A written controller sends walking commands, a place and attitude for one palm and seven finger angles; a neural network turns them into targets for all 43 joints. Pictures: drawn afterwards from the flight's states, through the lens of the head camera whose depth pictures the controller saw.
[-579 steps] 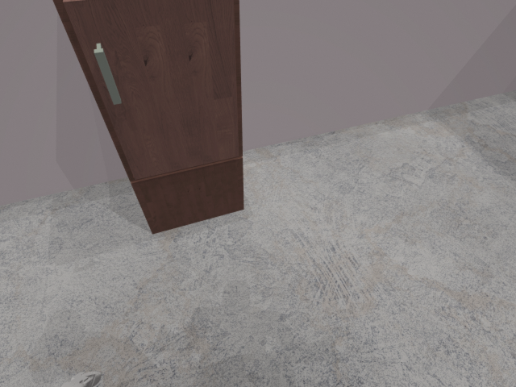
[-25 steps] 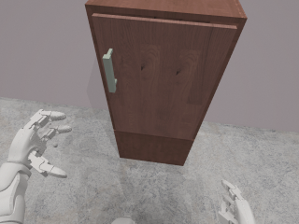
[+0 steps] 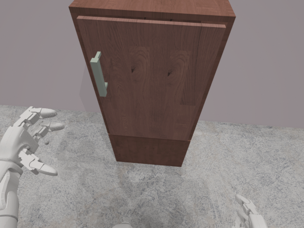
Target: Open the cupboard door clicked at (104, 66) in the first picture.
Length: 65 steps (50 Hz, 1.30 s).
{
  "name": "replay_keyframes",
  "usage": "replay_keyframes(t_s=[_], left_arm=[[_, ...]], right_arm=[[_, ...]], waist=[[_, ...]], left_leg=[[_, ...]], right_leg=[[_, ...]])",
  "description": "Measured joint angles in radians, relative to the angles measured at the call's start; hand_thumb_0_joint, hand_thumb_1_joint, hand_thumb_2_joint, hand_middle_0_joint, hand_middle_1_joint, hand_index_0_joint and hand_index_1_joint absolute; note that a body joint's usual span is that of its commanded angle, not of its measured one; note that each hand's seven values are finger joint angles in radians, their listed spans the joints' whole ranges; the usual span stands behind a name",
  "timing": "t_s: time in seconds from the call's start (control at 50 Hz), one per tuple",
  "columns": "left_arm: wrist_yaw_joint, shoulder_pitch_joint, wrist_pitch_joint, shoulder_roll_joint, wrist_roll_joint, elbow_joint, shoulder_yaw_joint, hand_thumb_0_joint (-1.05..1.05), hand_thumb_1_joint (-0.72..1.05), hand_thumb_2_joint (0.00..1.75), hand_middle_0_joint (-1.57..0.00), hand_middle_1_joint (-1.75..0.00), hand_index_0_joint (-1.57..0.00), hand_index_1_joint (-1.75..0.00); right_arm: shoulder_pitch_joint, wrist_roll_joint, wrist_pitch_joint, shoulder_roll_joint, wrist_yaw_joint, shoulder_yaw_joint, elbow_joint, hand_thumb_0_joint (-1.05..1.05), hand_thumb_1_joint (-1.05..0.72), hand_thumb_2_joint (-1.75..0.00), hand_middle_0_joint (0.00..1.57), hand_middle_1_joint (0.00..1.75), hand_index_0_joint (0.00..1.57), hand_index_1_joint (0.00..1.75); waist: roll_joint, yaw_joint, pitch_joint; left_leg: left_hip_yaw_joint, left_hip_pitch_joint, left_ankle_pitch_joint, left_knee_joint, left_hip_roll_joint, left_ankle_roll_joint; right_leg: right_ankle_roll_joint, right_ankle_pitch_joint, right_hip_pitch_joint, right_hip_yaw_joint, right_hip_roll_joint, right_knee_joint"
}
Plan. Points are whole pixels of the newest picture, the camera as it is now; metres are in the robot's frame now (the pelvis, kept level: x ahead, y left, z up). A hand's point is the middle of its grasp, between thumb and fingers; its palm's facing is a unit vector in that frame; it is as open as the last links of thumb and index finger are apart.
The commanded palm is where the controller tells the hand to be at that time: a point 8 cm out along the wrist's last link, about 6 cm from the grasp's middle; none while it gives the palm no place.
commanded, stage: raise the hand with hooked fingers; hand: left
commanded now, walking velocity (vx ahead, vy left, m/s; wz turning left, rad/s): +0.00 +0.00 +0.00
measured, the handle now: (101, 74) +0.56 +0.21 +0.07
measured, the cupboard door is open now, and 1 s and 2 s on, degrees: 0 0 0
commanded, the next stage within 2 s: move the hooked fingers beside the handle in 0.16 s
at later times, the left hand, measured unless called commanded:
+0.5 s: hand (50, 135) +0.31 +0.27 +0.09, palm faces -0.02 -1.00 +0.00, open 14.0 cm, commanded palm +0.29 +0.32 +0.09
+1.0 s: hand (65, 111) +0.39 +0.26 +0.08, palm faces -0.03 -1.00 +0.00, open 14.0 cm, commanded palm +0.37 +0.31 +0.09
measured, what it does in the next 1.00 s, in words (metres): stands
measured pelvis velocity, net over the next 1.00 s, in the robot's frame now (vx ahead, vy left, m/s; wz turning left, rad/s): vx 0.00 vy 0.00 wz -0.01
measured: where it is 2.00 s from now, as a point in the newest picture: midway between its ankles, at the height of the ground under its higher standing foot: outside the picture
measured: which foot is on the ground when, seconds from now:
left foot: down 0.00-1.00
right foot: down 0.00-1.00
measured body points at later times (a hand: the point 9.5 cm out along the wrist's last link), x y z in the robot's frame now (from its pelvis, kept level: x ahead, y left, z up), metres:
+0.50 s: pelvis -0.01 +0.00 +0.00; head +0.03 +0.00 +0.45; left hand +0.30 +0.32 +0.09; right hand +0.16 -0.25 -0.08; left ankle +0.04 +0.11 -0.71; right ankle -0.01 -0.11 -0.71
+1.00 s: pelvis +0.00 +0.00 -0.01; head +0.06 +0.01 +0.44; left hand +0.38 +0.32 +0.09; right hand +0.09 -0.27 -0.11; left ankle +0.04 +0.11 -0.71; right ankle -0.01 -0.11 -0.71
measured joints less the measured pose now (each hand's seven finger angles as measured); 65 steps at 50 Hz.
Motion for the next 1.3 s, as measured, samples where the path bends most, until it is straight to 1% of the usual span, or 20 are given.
replay_keyframes(t_s=[0.3,0.4,0.46,0.56,0.66,0.8,0.92,1.02,1.16,1.3], left_arm=[[-0.007,-0.017,0.001,0.003,-0.001,0.025,-0.008,-0.01,-0.50,0.30,-0.30,-1.20,-0.31,-1.20],[-0.005,-0.072,-0.005,0.004,0.007,0.065,-0.019,-0.01,-0.51,0.30,-0.30,-1.20,-0.31,-1.20],[-0.004,-0.119,-0.007,0.007,0.019,0.106,-0.029,-0.01,-0.51,0.30,-0.30,-1.20,-0.31,-1.20],[0.007,-0.202,-0.007,0.019,0.046,0.174,-0.042,-0.01,-0.51,0.30,-0.30,-1.20,-0.30,-1.20],[0.020,-0.263,-0.015,0.031,0.060,0.229,-0.042,-0.01,-0.51,0.30,-0.30,-1.20,-0.30,-1.20],[0.030,-0.319,-0.025,0.053,0.080,0.305,-0.016,-0.01,-0.50,0.30,-0.30,-1.20,-0.31,-1.20],[0.026,-0.369,-0.048,0.067,0.086,0.365,-0.011,-0.01,-0.50,0.30,-0.30,-1.20,-0.30,-1.20],[0.022,-0.423,-0.060,0.087,0.103,0.430,0.002,-0.01,-0.50,0.30,-0.30,-1.20,-0.30,-1.20],[0.020,-0.498,-0.079,0.107,0.116,0.503,0.002,-0.01,-0.50,0.30,-0.30,-1.20,-0.30,-1.20],[0.023,-0.581,-0.095,0.139,0.144,0.601,0.018,-0.01,-0.50,0.30,-0.30,-1.20,-0.30,-1.20]], right_arm=[[-0.020,0.004,0.000,0.015,-0.008,0.016,-0.003,0.01,-0.90,-0.90,0.20,0.30,0.21,0.30],[-0.024,0.004,-0.001,0.012,-0.014,0.018,0.004,0.01,-0.90,-0.90,0.20,0.30,0.21,0.30],[-0.027,0.004,0.002,0.009,-0.017,0.019,0.012,0.01,-0.90,-0.90,0.20,0.30,0.21,0.30],[-0.027,0.002,0.013,0.007,-0.016,0.019,0.017,0.01,-0.90,-0.90,0.20,0.30,0.21,0.30],[-0.008,0.002,0.029,0.006,-0.010,0.016,0.014,0.01,-0.90,-0.90,0.20,0.30,0.21,0.30],[0.024,-0.001,0.061,0.002,0.002,0.011,0.014,0.01,-0.90,-0.90,0.20,0.30,0.21,0.30],[0.048,-0.001,0.085,-0.002,0.006,0.005,0.025,0.01,-0.90,-0.90,0.20,0.30,0.21,0.30],[0.053,-0.003,0.104,-0.004,0.009,0.003,0.030,0.01,-0.90,-0.90,0.20,0.30,0.21,0.30],[0.055,-0.005,0.125,-0.005,0.015,-0.001,0.030,0.01,-0.90,-0.90,0.20,0.30,0.21,0.30],[0.053,-0.009,0.150,-0.004,0.020,0.003,0.028,0.01,-0.90,-0.90,0.20,0.30,0.21,0.30]], waist=[[0.009,0.011,-0.004],[0.008,0.016,0.001],[0.005,0.015,0.001],[0.001,0.003,0.003],[-0.002,-0.013,-0.001],[-0.004,-0.031,-0.009],[-0.004,-0.037,-0.014],[-0.006,-0.047,-0.018],[-0.006,-0.056,-0.023],[-0.009,-0.072,-0.030]], left_leg=[[-0.005,-0.003,0.004,0.001,-0.002,-0.002],[-0.012,-0.012,0.004,0.008,-0.005,-0.002],[-0.015,-0.022,0.005,0.013,-0.006,-0.002],[-0.015,-0.041,0.005,0.021,-0.005,-0.002],[-0.008,-0.054,0.002,0.024,-0.003,-0.001],[0.004,-0.075,-0.006,0.031,0.002,0.000],[0.005,-0.096,-0.013,0.043,0.004,0.000],[0.004,-0.120,-0.018,0.056,0.008,0.000],[0.002,-0.152,-0.024,0.074,0.011,0.000],[0.001,-0.187,-0.031,0.096,0.015,0.000]], right_leg=[[-0.002,0.000,-0.002,-0.004,-0.001,0.004],[-0.002,-0.002,-0.008,-0.011,-0.003,0.010],[-0.002,-0.003,-0.016,-0.014,-0.004,0.015],[-0.003,-0.003,-0.036,-0.014,-0.004,0.024],[-0.002,-0.004,-0.054,-0.006,-0.002,0.030],[-0.001,-0.008,-0.081,0.007,0.001,0.040],[-0.001,-0.014,-0.102,0.008,0.003,0.050],[-0.002,-0.018,-0.125,0.008,0.006,0.061],[-0.002,-0.022,-0.155,0.007,0.009,0.074],[-0.002,-0.026,-0.190,0.008,0.012,0.093]])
